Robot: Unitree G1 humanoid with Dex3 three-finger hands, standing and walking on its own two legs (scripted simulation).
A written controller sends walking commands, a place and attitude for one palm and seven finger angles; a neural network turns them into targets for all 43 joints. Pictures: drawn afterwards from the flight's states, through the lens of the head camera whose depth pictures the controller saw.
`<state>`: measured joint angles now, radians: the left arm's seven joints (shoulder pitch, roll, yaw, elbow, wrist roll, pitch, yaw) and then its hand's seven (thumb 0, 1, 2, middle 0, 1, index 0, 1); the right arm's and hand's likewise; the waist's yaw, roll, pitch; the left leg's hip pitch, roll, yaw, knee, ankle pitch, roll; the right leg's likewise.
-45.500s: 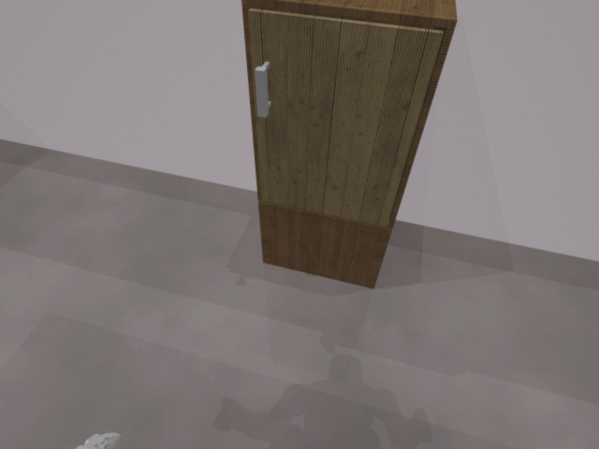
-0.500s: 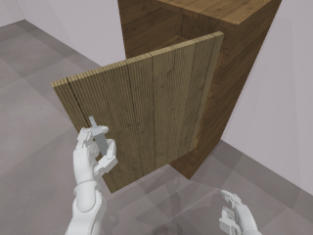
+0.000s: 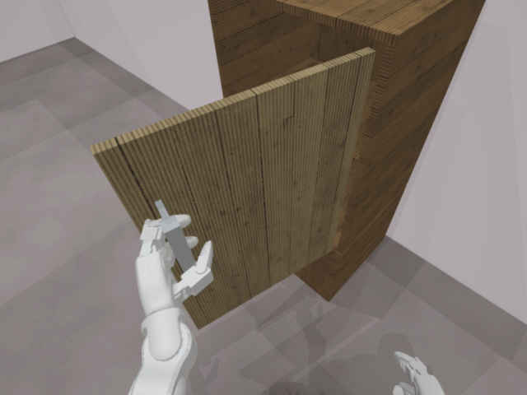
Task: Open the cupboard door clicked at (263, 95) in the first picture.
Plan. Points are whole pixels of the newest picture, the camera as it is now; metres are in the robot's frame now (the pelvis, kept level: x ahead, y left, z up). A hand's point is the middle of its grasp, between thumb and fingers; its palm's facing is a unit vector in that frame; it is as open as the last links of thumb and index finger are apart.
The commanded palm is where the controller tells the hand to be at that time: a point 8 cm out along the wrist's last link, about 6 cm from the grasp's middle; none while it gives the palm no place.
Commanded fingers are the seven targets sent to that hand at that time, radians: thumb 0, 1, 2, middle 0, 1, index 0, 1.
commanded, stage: open thumb and fingers to let go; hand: left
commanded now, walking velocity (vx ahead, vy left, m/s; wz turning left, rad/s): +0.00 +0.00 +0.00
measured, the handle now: (175, 237) +0.33 +0.15 +0.07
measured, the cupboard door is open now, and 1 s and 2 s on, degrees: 76 77 78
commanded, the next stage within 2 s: slide the hand sideways off the handle in 0.56 s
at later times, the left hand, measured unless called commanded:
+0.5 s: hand (200, 263) +0.29 +0.11 +0.08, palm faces +0.35 -0.94 +0.00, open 14.9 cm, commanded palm +0.24 +0.15 +0.07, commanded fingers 0.00 -0.50 0.30 -0.16 -0.35 -0.16 -0.35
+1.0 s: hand (184, 288) +0.25 +0.12 +0.08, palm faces -0.13 -0.99 +0.03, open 16.3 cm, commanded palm +0.22 +0.18 +0.07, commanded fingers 0.00 -0.50 0.30 -0.15 -0.30 -0.15 -0.30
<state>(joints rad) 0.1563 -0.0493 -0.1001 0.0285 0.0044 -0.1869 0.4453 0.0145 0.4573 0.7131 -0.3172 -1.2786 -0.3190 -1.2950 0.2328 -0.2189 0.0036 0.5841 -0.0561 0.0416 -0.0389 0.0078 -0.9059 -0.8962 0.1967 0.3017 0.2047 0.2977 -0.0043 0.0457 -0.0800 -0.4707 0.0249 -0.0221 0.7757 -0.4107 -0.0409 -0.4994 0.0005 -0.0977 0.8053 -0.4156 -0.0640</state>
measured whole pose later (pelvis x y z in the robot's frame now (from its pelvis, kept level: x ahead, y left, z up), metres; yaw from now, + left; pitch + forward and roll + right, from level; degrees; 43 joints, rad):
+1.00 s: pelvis -0.02 +0.05 +0.00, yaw -1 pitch +4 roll -1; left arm 0.12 0.08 -0.14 0.05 -0.13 -0.19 -0.03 -0.01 -0.51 0.30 -0.14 -0.35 -0.15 -0.36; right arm 0.25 -0.23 0.05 0.53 0.02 -0.08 -0.04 0.01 -0.90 -0.90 0.20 0.30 0.21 0.30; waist 0.01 0.04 -0.07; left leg -0.49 -0.01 0.01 0.82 -0.41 0.02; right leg -0.50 -0.03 -0.07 0.80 -0.38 -0.01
